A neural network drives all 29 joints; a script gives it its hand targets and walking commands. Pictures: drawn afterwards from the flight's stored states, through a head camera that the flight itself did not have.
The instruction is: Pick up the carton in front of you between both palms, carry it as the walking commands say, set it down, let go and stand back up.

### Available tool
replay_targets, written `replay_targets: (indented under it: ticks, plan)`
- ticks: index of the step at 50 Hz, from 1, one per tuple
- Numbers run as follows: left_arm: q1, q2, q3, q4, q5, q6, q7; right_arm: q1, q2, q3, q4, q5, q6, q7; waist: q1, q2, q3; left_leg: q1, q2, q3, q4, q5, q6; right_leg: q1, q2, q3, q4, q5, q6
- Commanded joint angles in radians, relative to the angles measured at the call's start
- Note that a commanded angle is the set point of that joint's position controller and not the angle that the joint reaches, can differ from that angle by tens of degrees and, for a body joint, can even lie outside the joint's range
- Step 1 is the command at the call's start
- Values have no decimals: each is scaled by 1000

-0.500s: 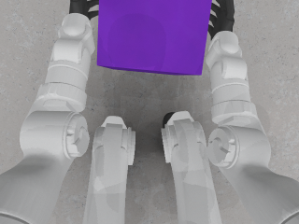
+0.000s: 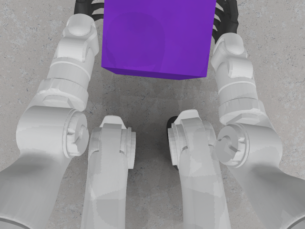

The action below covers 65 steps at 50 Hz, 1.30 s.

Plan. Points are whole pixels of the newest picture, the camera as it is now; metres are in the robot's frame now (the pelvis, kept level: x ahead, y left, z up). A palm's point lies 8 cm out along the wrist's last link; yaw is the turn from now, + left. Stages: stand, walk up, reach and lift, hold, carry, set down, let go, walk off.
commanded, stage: set down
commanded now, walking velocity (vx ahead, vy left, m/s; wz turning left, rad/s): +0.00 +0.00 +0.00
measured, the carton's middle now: (154, 35) +0.50 -0.04 -0.24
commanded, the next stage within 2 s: let go in 2.00 s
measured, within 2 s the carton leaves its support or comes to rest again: rests again in 0.18 s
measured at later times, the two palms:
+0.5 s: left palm (87, 18) +0.53 +0.11 -0.18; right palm (225, 33) +0.49 -0.19 -0.17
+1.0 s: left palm (68, 19) +0.53 +0.16 -0.19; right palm (238, 38) +0.48 -0.23 -0.19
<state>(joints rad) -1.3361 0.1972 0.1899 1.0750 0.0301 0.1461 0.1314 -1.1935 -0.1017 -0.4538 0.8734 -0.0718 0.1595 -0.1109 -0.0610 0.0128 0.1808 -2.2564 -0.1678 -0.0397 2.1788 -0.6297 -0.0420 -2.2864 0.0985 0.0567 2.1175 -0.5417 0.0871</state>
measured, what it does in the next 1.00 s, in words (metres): stands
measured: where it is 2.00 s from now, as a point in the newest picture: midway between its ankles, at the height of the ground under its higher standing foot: (147, 158)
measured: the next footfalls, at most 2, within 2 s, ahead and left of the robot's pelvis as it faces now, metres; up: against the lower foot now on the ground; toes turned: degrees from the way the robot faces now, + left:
none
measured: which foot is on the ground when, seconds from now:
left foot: down 0.00-1.00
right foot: down 0.00-1.00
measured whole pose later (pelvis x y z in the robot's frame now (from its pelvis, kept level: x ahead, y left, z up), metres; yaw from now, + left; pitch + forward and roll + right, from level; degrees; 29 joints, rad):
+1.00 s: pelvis -0.01 +0.00 -0.02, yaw +0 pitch +37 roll -2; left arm -1.35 0.41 -0.01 1.08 -0.22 0.03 0.08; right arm -1.26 -0.32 -0.21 1.07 0.22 -0.02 -0.10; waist -0.07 0.00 0.33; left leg -2.26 -0.08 -0.01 2.24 -0.62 -0.01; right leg -2.29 0.03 0.00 2.17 -0.53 0.04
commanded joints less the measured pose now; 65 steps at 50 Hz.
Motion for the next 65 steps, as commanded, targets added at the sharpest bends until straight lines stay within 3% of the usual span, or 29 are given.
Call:
replay_targets:
  ticks: [1,17,31,33,35,37,38,43,48,56,61,65]
  plan:
    - [-527,-847,-265,-118,-60,-44,-240,-621,747,385,-51,61,-25,253,-38,52,-964,347,1,61,-204,309,35,506,29,-131,-92,336,-52]
    - [-466,-723,-181,-23,2,-56,-251,-588,661,308,65,45,-47,261,-6,37,-784,274,12,37,-183,287,56,421,25,-105,-72,303,-63]
    - [-429,-529,-109,24,57,-53,-247,-503,495,184,148,-10,-57,243,-6,41,-684,264,38,30,-185,218,50,394,6,-96,-77,227,-61]
    - [-404,-387,-81,24,54,-66,-219,-458,363,142,170,-16,-73,213,-11,41,-697,287,49,32,-182,215,39,411,-5,-101,-75,227,-50]
    - [-307,-13,-12,25,50,-89,-138,-323,0,48,201,-23,-106,130,-17,41,-717,329,72,29,-185,209,24,432,-30,-107,-78,227,-34]
    - [-263,251,-16,27,4,-111,-60,-262,-263,32,200,34,-150,46,-19,41,-760,367,95,20,-181,222,18,472,-51,-105,-81,234,-26]
    - [-273,269,-39,32,-33,-117,-47,-273,-287,53,211,70,-162,30,-23,48,-773,380,100,16,-179,234,15,478,-58,-100,-77,245,-29]
    - [-328,241,-175,-30,-196,-140,-57,-317,-303,183,176,221,-205,21,-53,74,-881,431,125,-1,-153,321,12,490,-85,-88,-54,349,-46]
    - [-303,282,-212,-115,-265,-138,-55,-278,-334,247,89,309,-202,15,-59,71,-1094,547,133,16,-139,367,16,618,-88,-98,-55,417,-51]
    - [-212,310,-125,-306,-202,-60,-24,-160,-326,249,-167,304,-115,-27,-38,79,-1384,725,96,84,-228,314,30,823,-49,-143,-161,374,-48]
    - [-135,266,-54,-226,-139,-31,-44,-100,-259,203,-147,233,-73,-24,-34,40,-1137,562,91,83,-324,217,40,731,-40,-136,-259,292,-44]
    - [-94,242,-25,-163,-114,-52,-67,-71,-214,187,-123,197,-82,-8,-25,22,-1069,503,92,77,-386,219,44,714,-39,-123,-321,304,-39]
